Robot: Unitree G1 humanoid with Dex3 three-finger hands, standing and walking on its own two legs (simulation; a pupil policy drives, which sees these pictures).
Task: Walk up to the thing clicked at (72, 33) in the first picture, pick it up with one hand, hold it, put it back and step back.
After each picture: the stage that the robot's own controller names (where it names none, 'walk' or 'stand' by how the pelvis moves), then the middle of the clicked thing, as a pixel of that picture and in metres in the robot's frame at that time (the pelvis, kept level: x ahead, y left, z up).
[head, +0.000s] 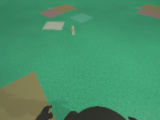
stand; (72, 30) +2.05 +0.49 -0.66
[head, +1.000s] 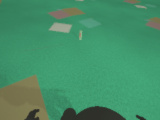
walk; (80, 35) +1.93 +0.20 -0.64
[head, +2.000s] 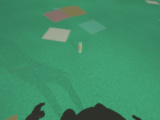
walk; (80, 47) +1.30 +0.16 -0.65
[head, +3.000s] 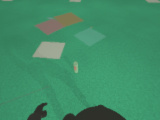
walk; (75, 67) +0.83 +0.19 -0.64
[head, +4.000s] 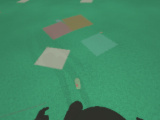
walk; (77, 83) +0.51 +0.20 -0.64
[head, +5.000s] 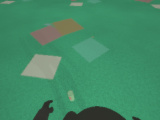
stand; (71, 96) +0.36 +0.21 -0.65
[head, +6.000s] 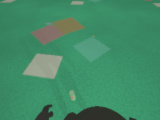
stand; (72, 95) +0.36 +0.20 -0.66
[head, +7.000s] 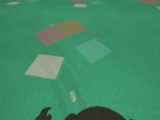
stand; (73, 96) +0.36 +0.20 -0.66
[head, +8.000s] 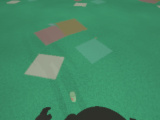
stand; (73, 97) +0.35 +0.19 -0.66
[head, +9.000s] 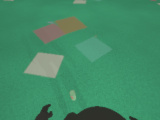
go down; (73, 95) +0.35 +0.19 -0.66
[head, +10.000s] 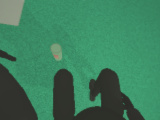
go down; (57, 53) +0.46 +0.21 -0.24
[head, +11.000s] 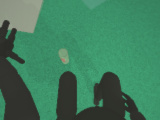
approach; (64, 57) +0.46 +0.19 -0.27
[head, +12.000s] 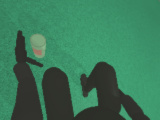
close in; (39, 48) +0.46 +0.23 -0.17
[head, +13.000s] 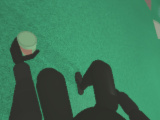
close; (28, 47) +0.45 +0.25 -0.17
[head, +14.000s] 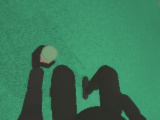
lift; (47, 57) +0.37 +0.24 -0.15
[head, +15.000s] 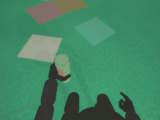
lift; (64, 70) +0.32 +0.17 +0.04
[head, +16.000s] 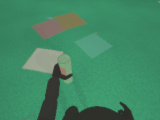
hold; (66, 70) +0.33 +0.17 +0.04
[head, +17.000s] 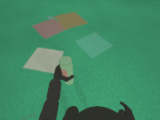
hold; (67, 72) +0.32 +0.16 +0.03
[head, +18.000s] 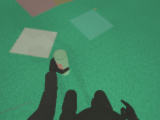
crouch; (63, 64) +0.38 +0.18 -0.02
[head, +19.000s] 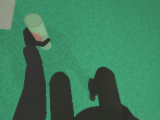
lower; (41, 36) +0.53 +0.23 -0.04
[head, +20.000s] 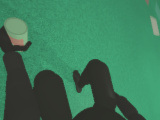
lower; (19, 39) +0.49 +0.26 -0.17
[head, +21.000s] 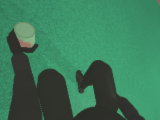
lower; (27, 41) +0.47 +0.25 -0.18
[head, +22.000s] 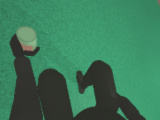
lower; (29, 44) +0.46 +0.25 -0.18
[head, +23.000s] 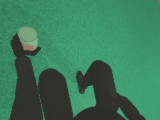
lower; (30, 44) +0.46 +0.24 -0.18
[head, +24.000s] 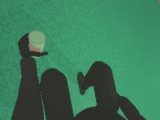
open; (36, 47) +0.45 +0.22 -0.18
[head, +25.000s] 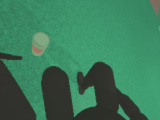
stand; (39, 46) +0.44 +0.22 -0.18
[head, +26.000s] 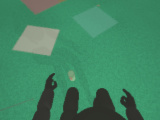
stand; (71, 76) +0.40 +0.17 -0.48
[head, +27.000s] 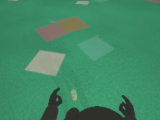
stand; (74, 95) +0.37 +0.16 -0.60
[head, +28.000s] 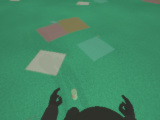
stand; (74, 94) +0.38 +0.16 -0.60
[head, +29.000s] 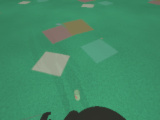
stand; (77, 95) +0.38 +0.15 -0.65
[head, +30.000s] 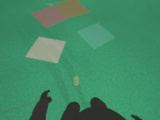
walk; (76, 81) +0.45 +0.11 -0.64
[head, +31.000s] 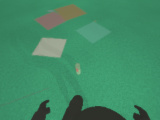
walk; (78, 69) +0.68 +0.19 -0.62
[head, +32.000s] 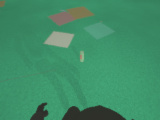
stand; (82, 56) +1.02 +0.15 -0.63
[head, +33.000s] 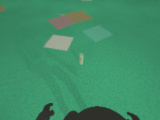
stand; (81, 59) +1.02 +0.15 -0.65
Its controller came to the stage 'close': yes
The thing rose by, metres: 0.68
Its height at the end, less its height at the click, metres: +0.00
